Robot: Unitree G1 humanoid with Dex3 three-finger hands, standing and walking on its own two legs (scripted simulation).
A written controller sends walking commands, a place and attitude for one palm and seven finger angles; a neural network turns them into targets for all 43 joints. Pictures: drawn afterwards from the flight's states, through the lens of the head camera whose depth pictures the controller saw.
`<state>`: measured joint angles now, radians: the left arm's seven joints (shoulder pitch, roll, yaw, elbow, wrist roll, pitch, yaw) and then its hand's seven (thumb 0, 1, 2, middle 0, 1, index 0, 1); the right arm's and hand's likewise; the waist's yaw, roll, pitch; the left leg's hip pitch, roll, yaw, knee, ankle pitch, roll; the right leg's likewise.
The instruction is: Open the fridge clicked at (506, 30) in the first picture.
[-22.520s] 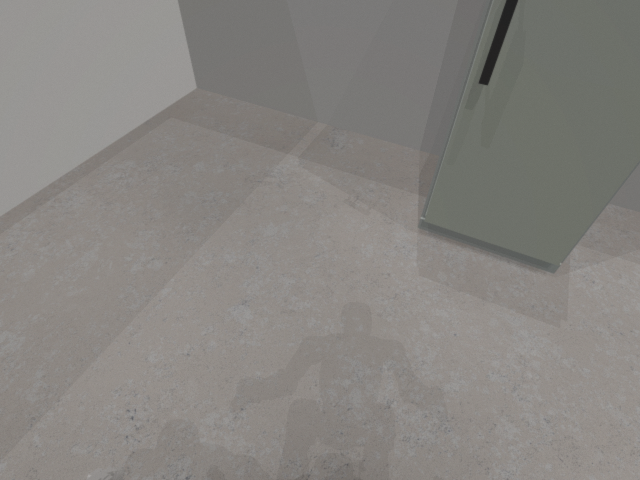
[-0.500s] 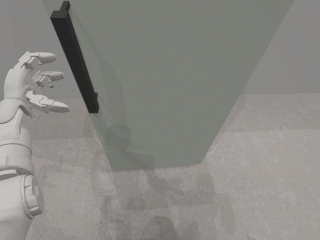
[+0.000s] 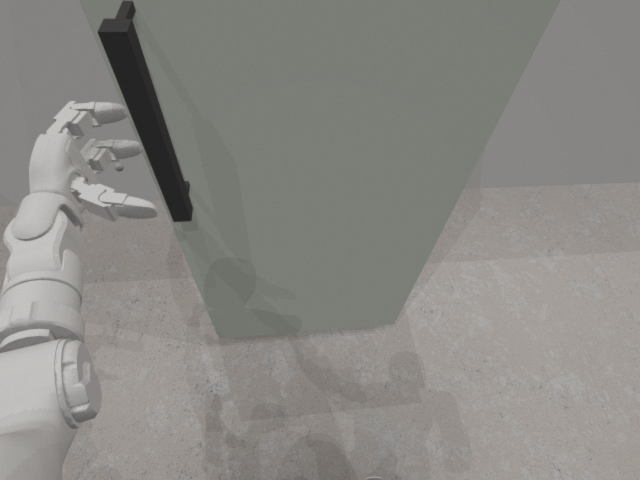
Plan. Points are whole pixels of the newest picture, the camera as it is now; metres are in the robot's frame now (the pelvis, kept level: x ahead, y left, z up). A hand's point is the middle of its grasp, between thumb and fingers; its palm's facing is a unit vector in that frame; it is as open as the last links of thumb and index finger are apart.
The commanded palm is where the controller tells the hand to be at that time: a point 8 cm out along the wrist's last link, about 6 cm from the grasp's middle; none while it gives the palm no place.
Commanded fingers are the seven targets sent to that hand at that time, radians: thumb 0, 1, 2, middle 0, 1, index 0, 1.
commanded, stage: feel for the door with the fingertips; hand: left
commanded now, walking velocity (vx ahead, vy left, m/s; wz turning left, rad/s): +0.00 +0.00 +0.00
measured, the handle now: (160, 130) +0.52 +0.20 +0.14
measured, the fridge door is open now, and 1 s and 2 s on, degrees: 0 0 0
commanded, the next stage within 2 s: slide the fingers in behind the handle in 0.34 s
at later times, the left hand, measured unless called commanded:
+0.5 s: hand (128, 152) +0.48 +0.23 +0.13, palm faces +0.06 -1.00 +0.00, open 13.7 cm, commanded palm +0.46 +0.28 +0.13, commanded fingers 0.00 -0.50 0.30 -0.30 -1.20 -0.30 -1.20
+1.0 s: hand (140, 161) +0.47 +0.22 +0.13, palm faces +0.07 -1.00 +0.00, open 14.0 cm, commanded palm +0.45 +0.26 +0.13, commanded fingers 0.00 -0.50 0.30 -0.30 -1.20 -0.30 -1.20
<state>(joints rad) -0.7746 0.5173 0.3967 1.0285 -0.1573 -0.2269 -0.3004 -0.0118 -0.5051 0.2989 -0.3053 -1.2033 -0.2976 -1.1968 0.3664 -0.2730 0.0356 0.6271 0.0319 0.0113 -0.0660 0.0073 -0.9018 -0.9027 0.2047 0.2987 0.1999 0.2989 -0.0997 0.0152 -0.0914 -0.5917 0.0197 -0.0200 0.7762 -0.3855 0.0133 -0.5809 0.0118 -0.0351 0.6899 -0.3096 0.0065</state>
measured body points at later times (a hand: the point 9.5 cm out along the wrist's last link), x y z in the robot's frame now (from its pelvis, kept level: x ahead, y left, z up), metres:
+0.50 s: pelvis +0.00 +0.00 +0.00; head +0.08 +0.02 +0.44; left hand +0.47 +0.29 +0.13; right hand +0.01 -0.27 -0.11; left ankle -0.01 +0.11 -0.71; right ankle +0.01 -0.13 -0.71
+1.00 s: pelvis +0.01 +0.00 +0.00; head +0.07 +0.01 +0.45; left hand +0.46 +0.27 +0.13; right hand +0.06 -0.27 -0.11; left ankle -0.01 +0.11 -0.71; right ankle +0.01 -0.13 -0.71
